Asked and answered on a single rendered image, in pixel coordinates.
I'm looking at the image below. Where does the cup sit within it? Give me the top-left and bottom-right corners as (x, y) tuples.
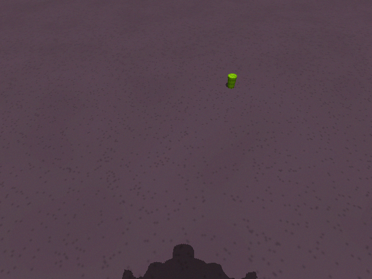
(227, 73), (237, 89)

